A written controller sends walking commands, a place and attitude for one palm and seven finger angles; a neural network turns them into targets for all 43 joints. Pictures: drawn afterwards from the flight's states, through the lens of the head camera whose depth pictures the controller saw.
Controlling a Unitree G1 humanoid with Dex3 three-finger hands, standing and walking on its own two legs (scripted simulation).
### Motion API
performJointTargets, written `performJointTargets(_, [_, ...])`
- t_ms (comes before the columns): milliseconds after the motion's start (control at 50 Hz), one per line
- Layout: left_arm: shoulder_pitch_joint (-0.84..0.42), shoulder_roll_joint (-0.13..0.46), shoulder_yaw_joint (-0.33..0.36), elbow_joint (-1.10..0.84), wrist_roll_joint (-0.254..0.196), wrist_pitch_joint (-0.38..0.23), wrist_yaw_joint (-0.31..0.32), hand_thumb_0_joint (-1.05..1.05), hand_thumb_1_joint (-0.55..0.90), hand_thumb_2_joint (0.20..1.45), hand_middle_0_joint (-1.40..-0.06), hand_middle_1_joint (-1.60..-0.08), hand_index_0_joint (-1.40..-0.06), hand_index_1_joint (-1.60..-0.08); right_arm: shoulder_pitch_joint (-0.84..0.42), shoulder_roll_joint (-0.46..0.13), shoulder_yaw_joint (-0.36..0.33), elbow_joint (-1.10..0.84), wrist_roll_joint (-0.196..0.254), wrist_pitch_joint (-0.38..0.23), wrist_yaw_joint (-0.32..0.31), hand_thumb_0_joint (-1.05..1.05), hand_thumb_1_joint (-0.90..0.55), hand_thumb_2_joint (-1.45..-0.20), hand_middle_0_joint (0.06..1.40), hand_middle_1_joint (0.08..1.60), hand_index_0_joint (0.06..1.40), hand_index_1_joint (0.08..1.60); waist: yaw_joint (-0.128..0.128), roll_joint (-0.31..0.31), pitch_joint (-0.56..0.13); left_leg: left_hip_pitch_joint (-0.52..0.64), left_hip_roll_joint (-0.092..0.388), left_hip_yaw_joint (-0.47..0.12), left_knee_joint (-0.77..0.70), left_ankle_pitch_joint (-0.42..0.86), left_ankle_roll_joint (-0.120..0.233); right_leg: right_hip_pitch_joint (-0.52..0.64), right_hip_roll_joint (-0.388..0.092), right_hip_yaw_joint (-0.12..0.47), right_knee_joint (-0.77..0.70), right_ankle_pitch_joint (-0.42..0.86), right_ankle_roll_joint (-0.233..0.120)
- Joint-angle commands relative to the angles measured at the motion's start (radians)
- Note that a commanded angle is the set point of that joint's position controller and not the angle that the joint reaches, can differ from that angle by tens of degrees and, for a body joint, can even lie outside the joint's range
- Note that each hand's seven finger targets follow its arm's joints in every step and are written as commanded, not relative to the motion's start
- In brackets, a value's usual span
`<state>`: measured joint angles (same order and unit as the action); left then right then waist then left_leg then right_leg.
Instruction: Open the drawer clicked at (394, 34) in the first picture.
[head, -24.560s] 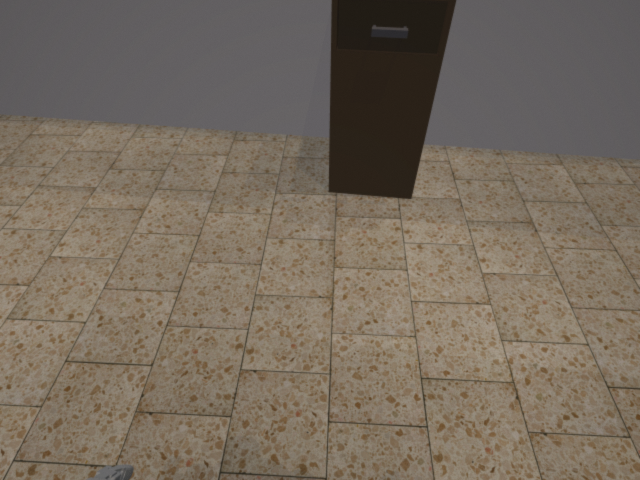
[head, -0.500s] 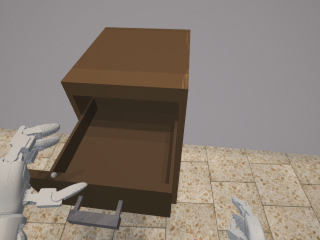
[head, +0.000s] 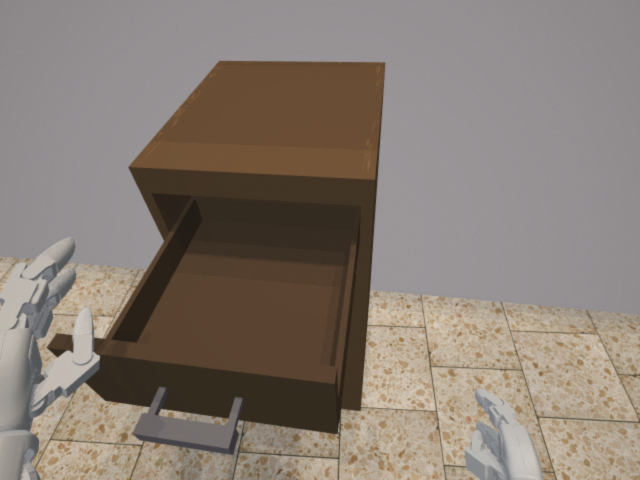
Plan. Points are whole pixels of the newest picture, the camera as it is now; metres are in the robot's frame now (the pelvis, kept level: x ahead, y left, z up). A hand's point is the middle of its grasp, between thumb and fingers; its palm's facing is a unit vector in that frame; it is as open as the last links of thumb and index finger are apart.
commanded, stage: draw the hand back to the body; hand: left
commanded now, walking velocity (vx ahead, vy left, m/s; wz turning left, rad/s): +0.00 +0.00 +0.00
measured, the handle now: (192, 416) +0.19 +0.19 -0.01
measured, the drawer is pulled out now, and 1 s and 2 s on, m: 0.29 0.29 0.29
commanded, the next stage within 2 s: step back with the hand held close in 0.08 s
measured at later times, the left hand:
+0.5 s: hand (81, 372) +0.17 +0.25 +0.14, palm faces +0.27 -0.81 -0.52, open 7.4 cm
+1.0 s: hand out of the picture +0.11 +0.28 +0.16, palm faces +0.38 -0.81 -0.46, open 7.4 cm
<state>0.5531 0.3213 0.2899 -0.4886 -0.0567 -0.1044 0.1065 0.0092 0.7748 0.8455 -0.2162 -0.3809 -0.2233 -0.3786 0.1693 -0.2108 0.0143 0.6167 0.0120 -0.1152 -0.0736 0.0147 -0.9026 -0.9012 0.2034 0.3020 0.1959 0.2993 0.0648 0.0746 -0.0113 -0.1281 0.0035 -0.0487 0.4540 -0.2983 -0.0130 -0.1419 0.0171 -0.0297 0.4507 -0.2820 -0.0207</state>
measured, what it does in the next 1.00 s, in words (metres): shifts its weight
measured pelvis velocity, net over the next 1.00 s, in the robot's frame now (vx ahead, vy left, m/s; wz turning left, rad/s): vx -0.09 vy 0.03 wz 0.00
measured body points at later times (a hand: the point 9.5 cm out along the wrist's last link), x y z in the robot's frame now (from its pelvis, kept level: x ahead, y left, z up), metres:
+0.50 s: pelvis -0.03 +0.02 +0.00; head +0.02 +0.01 +0.45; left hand +0.15 +0.29 +0.17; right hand +0.15 -0.23 -0.09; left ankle -0.03 +0.13 -0.74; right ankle -0.02 -0.10 -0.74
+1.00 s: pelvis -0.09 +0.03 -0.01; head -0.06 +0.05 +0.44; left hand +0.08 +0.32 +0.18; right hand +0.09 -0.20 -0.09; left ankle -0.03 +0.13 -0.74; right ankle -0.06 -0.10 -0.72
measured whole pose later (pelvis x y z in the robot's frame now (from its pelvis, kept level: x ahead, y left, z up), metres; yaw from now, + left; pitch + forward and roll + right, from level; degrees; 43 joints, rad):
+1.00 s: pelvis -0.09 +0.03 -0.01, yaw +0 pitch +2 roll -2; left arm 0.62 0.39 0.40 -0.62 -0.04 -0.21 0.16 0.01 0.89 0.90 -0.21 -0.30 -0.22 -0.30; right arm 0.20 -0.20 0.00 0.56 0.01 -0.07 -0.08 0.01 -0.90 -0.90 0.20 0.30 0.20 0.30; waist 0.00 -0.01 0.02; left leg -0.42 -0.01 -0.03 0.60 -0.22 0.03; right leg -0.43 0.01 -0.01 0.73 -0.36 0.02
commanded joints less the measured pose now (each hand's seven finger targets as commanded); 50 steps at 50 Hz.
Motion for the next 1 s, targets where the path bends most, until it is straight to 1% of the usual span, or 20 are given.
performJointTargets(0, [-0.064, 0.170, 0.129, -0.204, -0.002, -0.070, 0.022, 0.000, 0.900, 0.900, -0.200, -0.300, -0.200, -0.300, -0.125, -0.079, -0.030, -0.173, 0.004, -0.060, -0.012, 0.000, -0.900, -0.900, 0.200, 0.300, 0.200, 0.300, -0.005, -0.031, -0.060, 0.020, 0.025, 0.059, -0.036, 0.295, 0.031, 0.005, -0.053, -0.022, -0.069, 0.266, 0.012])
performJointTargets(40, [-0.069, 0.175, 0.133, -0.198, -0.001, -0.074, 0.024, 0.000, 0.900, 0.900, -0.200, -0.300, -0.200, -0.300, -0.125, -0.078, -0.029, -0.168, 0.004, -0.062, -0.013, 0.000, -0.900, -0.900, 0.200, 0.300, 0.200, 0.300, -0.006, -0.001, -0.052, 0.018, 0.021, 0.058, -0.042, 0.269, 0.028, 0.000, -0.053, -0.019, -0.080, 0.234, 0.010])
performJointTargets(100, [-0.065, 0.171, 0.130, -0.196, -0.005, -0.077, 0.022, 0.000, 0.900, 0.900, -0.200, -0.300, -0.200, -0.300, -0.129, -0.078, -0.031, -0.175, 0.005, -0.064, -0.012, 0.000, -0.900, -0.900, 0.200, 0.300, 0.200, 0.300, -0.005, -0.054, -0.051, 0.015, 0.023, 0.056, -0.044, 0.255, 0.032, -0.002, -0.051, -0.020, -0.082, 0.217, 0.013])
performJointTargets(120, [-0.077, 0.176, 0.133, -0.199, -0.002, -0.077, 0.021, 0.000, 0.900, 0.900, -0.200, -0.300, -0.200, -0.300, -0.136, -0.082, -0.032, -0.173, 0.005, -0.065, -0.013, 0.000, -0.900, -0.900, 0.200, 0.300, 0.200, 0.300, -0.005, -0.025, -0.038, 0.014, 0.022, 0.056, -0.046, 0.247, 0.031, -0.009, -0.049, -0.014, -0.094, 0.202, 0.010])
performJointTargets(160, [-0.058, 0.167, 0.128, -0.178, -0.005, -0.079, 0.022, 0.000, 0.900, 0.900, -0.200, -0.300, -0.200, -0.300, -0.130, -0.078, -0.033, -0.171, 0.005, -0.065, -0.014, 0.000, -0.900, -0.900, 0.200, 0.300, 0.200, 0.300, -0.005, -0.050, -0.043, 0.017, 0.022, 0.059, -0.045, 0.241, 0.033, -0.007, -0.051, -0.016, -0.091, 0.199, 0.013])
performJointTargets(180, [-0.195, 0.302, 0.274, -0.269, -0.008, -0.120, 0.029, 0.000, 0.900, 0.900, -0.200, -0.300, -0.200, -0.300, -0.086, -0.115, -0.035, -0.201, 0.011, -0.038, -0.005, 0.000, -0.900, -0.900, 0.200, 0.300, 0.200, 0.300, -0.049, -0.061, 0.063, -0.066, 0.024, 0.026, -0.009, 0.161, 0.053, -0.094, -0.103, 0.119, -0.160, 0.226, 0.005])
performJointTargets(200, [-0.105, 0.232, 0.226, -0.163, -0.001, -0.124, 0.022, 0.000, 0.900, 0.900, -0.200, -0.300, -0.200, -0.300, -0.089, -0.095, -0.040, -0.172, 0.011, -0.021, -0.003, 0.000, -0.900, -0.900, 0.200, 0.300, 0.200, 0.300, -0.056, -0.138, 0.043, -0.052, 0.021, 0.018, 0.028, 0.138, 0.053, -0.100, -0.135, 0.130, -0.175, 0.224, -0.001])
performJointTargets(260, [-0.011, 0.174, 0.165, -0.160, 0.007, -0.133, 0.012, 0.000, 0.900, 0.900, -0.200, -0.300, -0.200, -0.300, -0.096, -0.104, -0.049, -0.195, 0.014, 0.008, 0.006, 0.000, -0.900, -0.900, 0.200, 0.300, 0.200, 0.300, -0.064, -0.142, -0.031, -0.042, 0.020, 0.024, 0.058, 0.172, 0.050, -0.086, -0.167, 0.121, -0.135, 0.286, -0.010])
performJointTargets(320, [0.047, 0.198, 0.188, -0.218, 0.008, -0.139, 0.023, 0.000, 0.900, 0.900, -0.200, -0.300, -0.200, -0.300, -0.109, -0.115, -0.063, -0.212, 0.016, 0.028, 0.008, 0.000, -0.900, -0.900, 0.200, 0.300, 0.200, 0.300, -0.059, -0.072, -0.101, -0.048, 0.045, 0.015, 0.028, 0.277, 0.049, -0.051, -0.154, 0.087, -0.064, 0.342, -0.001])
performJointTargets(400, [0.105, 0.222, 0.221, -0.289, 0.008, -0.141, 0.036, 0.000, 0.900, 0.900, -0.200, -0.300, -0.200, -0.300, -0.109, -0.112, -0.073, -0.236, 0.018, 0.051, 0.006, 0.000, -0.900, -0.900, 0.200, 0.300, 0.200, 0.300, -0.060, -0.054, -0.165, -0.093, 0.086, -0.023, 0.006, 0.450, 0.051, 0.020, -0.117, 0.041, 0.033, 0.429, 0.016])
performJointTargets(480, [0.135, 0.238, 0.245, -0.344, 0.005, -0.142, 0.046, 0.000, 0.900, 0.900, -0.200, -0.300, -0.200, -0.300, -0.105, -0.106, -0.074, -0.249, 0.014, 0.049, 0.001, 0.000, -0.900, -0.900, 0.200, 0.300, 0.200, 0.300, -0.055, 0.018, -0.184, -0.139, 0.117, -0.055, -0.020, 0.505, 0.055, 0.029, -0.088, 0.016, 0.101, 0.378, 0.023])
performJointTargets(620, [0.142, 0.223, 0.245, -0.333, 0.000, -0.142, 0.054, 0.000, 0.900, 0.900, -0.200, -0.300, -0.200, -0.300, -0.088, -0.112, -0.076, -0.232, 0.012, 0.024, -0.002, 0.000, -0.900, -0.900, 0.200, 0.300, 0.200, 0.300, -0.061, 0.028, -0.146, -0.269, 0.135, -0.069, -0.030, 0.295, 0.067, 0.007, -0.089, 0.039, 0.134, 0.252, 0.016])
performJointTargets(660, [0.133, 0.212, 0.235, -0.326, -0.002, -0.144, 0.055, 0.000, 0.900, 0.900, -0.200, -0.300, -0.200, -0.300, -0.081, -0.109, -0.071, -0.230, 0.013, 0.019, -0.001, 0.000, -0.900, -0.900, 0.200, 0.300, 0.200, 0.300, -0.064, -0.009, -0.134, -0.315, 0.128, -0.068, -0.017, 0.210, 0.068, 0.006, -0.100, 0.055, 0.125, 0.243, 0.014])
performJointTargets(720, [0.098, 0.236, 0.246, -0.337, 0.001, -0.152, 0.061, 0.000, 0.900, 0.900, -0.200, -0.300, -0.200, -0.300, -0.073, -0.112, -0.076, -0.223, 0.012, 0.013, -0.003, 0.000, -0.900, -0.900, 0.200, 0.300, 0.200, 0.300, -0.073, -0.079, -0.117, -0.300, 0.075, -0.042, 0.055, 0.051, 0.056, -0.082, -0.146, 0.141, 0.021, 0.184, -0.014])
performJointTargets(800, [0.061, 0.224, 0.217, -0.325, -0.001, -0.166, 0.066, 0.000, 0.900, 0.900, -0.200, -0.300, -0.200, -0.300, -0.058, -0.107, -0.069, -0.198, 0.008, 0.008, -0.001, 0.000, -0.900, -0.900, 0.200, 0.300, 0.200, 0.300, -0.084, -0.182, -0.081, -0.178, 0.001, -0.001, 0.219, -0.089, 0.032, -0.301, -0.242, 0.211, -0.131, -0.085, -0.064])
performJointTargets(840, [0.062, 0.223, 0.217, -0.346, 0.003, -0.167, 0.072, 0.000, 0.900, 0.900, -0.200, -0.300, -0.200, -0.300, -0.061, -0.105, -0.062, -0.195, 0.002, 0.005, -0.007, 0.000, -0.900, -0.900, 0.200, 0.300, 0.200, 0.300, -0.084, -0.143, -0.080, -0.149, 0.024, -0.019, 0.149, -0.070, 0.038, -0.317, -0.219, 0.165, -0.097, -0.079, -0.056])
performJointTargets(860, [0.053, 0.224, 0.218, -0.359, 0.005, -0.168, 0.072, 0.000, 0.900, 0.900, -0.200, -0.300, -0.200, -0.300, -0.072, -0.111, -0.061, -0.205, 0.002, 0.002, -0.009, 0.000, -0.900, -0.900, 0.200, 0.300, 0.200, 0.300, -0.083, -0.078, -0.062, -0.179, 0.058, -0.056, 0.057, -0.073, 0.048, -0.307, -0.168, 0.133, -0.046, -0.089, -0.030])
performJointTargets(920, [0.022, 0.238, 0.251, -0.381, 0.031, -0.184, 0.081, 0.000, 0.900, 0.900, -0.200, -0.300, -0.200, -0.300, -0.093, -0.124, -0.057, -0.235, 0.004, -0.024, -0.019, 0.000, -0.900, -0.900, 0.200, 0.300, 0.200, 0.300, -0.071, 0.248, -0.043, -0.543, 0.272, -0.294, -0.287, -0.333, 0.139, -0.033, 0.002, 0.019, 0.384, -0.111, 0.046])
performJointTargets(960, [0.038, 0.216, 0.228, -0.376, 0.021, -0.186, 0.078, 0.000, 0.900, 0.900, -0.200, -0.300, -0.200, -0.300, -0.060, -0.100, -0.061, -0.219, -0.008, -0.039, -0.014, 0.000, -0.900, -0.900, 0.200, 0.300, 0.200, 0.300, -0.068, 0.107, -0.064, -0.415, 0.268, -0.246, -0.187, 0.003, 0.151, -0.122, -0.013, 0.050, 0.439, -0.164, 0.033])
performJointTargets(980, [0.063, 0.206, 0.223, -0.370, 0.018, -0.190, 0.073, 0.000, 0.900, 0.900, -0.200, -0.300, -0.200, -0.300, -0.046, -0.107, -0.066, -0.203, -0.012, -0.048, -0.006, 0.000, -0.900, -0.900, 0.200, 0.300, 0.200, 0.300, -0.063, 0.085, -0.088, -0.330, 0.255, -0.204, -0.134, 0.157, 0.146, -0.152, -0.015, 0.040, 0.383, -0.191, 0.032])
